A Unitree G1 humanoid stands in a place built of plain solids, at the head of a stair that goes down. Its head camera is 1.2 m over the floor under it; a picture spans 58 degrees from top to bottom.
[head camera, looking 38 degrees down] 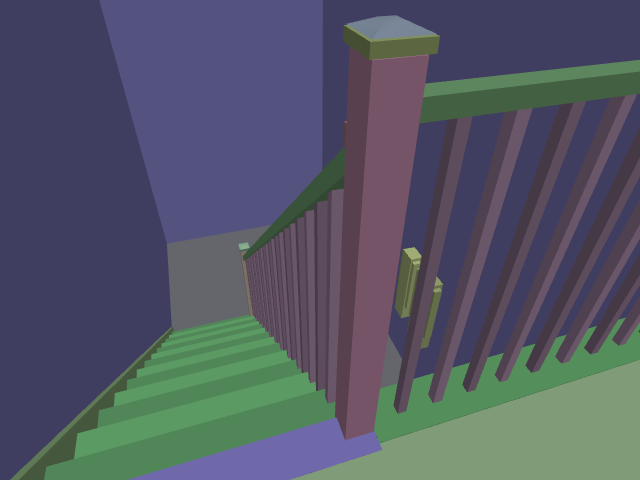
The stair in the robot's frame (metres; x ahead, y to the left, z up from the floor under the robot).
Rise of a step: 0.20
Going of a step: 0.23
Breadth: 0.97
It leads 17 degrees to the left of straight ahead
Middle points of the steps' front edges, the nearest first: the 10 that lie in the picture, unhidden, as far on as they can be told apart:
0.55 0.37 0.00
0.78 0.40 -0.20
1.00 0.46 -0.40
1.21 0.53 -0.61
1.43 0.60 -0.81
1.64 0.67 -1.01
1.86 0.74 -1.22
2.07 0.80 -1.42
2.29 0.87 -1.62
2.51 0.94 -1.83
